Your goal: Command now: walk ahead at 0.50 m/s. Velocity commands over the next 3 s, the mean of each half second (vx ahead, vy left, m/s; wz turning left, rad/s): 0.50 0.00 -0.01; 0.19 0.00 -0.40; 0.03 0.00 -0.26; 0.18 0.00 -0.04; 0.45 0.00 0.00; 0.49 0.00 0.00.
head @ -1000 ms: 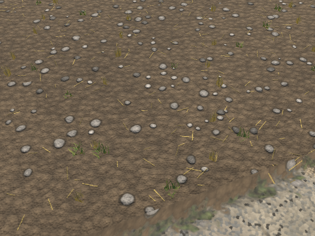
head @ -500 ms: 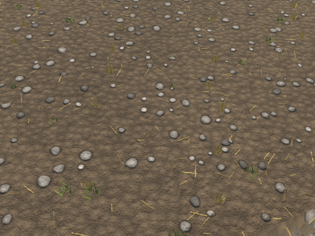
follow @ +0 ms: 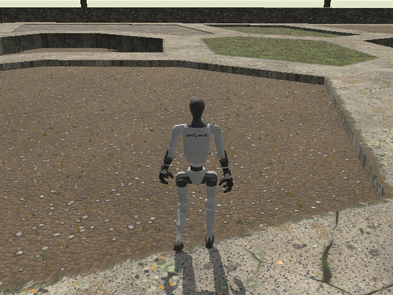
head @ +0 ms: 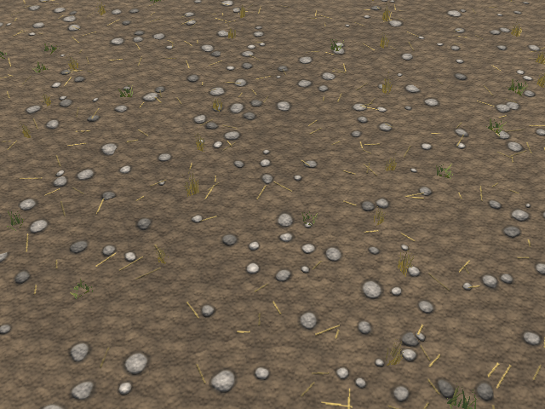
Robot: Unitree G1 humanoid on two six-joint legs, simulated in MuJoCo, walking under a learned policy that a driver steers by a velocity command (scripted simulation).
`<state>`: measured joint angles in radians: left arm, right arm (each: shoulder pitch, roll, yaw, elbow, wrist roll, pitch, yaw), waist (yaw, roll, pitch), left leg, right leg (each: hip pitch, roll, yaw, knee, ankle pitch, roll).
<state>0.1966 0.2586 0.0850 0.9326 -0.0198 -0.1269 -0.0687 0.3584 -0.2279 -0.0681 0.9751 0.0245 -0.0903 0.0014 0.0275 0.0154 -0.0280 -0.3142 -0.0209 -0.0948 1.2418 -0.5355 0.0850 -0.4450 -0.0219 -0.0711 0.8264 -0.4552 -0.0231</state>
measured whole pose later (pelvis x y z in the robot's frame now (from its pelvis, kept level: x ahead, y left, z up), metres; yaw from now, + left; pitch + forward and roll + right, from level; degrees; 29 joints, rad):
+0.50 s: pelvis +0.32 +0.03 -0.16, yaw -1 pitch +4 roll -1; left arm 0.49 0.19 0.04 0.96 -0.05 -0.09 0.01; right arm 0.07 -0.18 -0.03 0.84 -0.01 -0.08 0.06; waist 0.08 0.01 -0.01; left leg -0.39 -0.02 0.03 0.48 -0.16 0.07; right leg -0.45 0.02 0.09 1.80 -0.76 -0.05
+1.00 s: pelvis +0.52 +0.00 -0.16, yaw -15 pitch +4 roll +2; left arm 0.13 0.28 0.07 0.67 0.00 -0.01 -0.01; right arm 0.08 -0.29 -0.06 0.80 -0.01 0.01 -0.03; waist 0.01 0.01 0.03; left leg -0.54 -0.01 -0.06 1.14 -0.46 -0.03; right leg -0.47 0.10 0.07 0.48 -0.08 -0.09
